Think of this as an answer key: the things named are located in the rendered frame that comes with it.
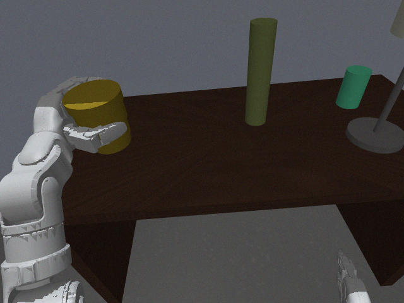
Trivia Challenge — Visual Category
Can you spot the left robot arm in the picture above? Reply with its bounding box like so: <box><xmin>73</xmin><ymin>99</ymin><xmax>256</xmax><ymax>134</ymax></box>
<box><xmin>0</xmin><ymin>131</ymin><xmax>86</xmax><ymax>303</ymax></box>

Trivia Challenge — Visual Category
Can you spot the desk lamp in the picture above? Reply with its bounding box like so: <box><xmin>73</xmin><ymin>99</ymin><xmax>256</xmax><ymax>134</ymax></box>
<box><xmin>345</xmin><ymin>0</ymin><xmax>404</xmax><ymax>153</ymax></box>

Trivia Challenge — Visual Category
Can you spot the desk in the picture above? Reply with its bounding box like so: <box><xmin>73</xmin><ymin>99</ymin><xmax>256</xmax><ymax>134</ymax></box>
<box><xmin>61</xmin><ymin>74</ymin><xmax>404</xmax><ymax>303</ymax></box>

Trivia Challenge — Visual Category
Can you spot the left robot hand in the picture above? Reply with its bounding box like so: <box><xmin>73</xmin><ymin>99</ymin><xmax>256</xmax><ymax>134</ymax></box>
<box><xmin>33</xmin><ymin>76</ymin><xmax>127</xmax><ymax>153</ymax></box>

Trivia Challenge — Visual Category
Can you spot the right robot hand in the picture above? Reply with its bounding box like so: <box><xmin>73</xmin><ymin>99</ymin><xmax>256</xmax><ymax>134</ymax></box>
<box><xmin>336</xmin><ymin>251</ymin><xmax>371</xmax><ymax>303</ymax></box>

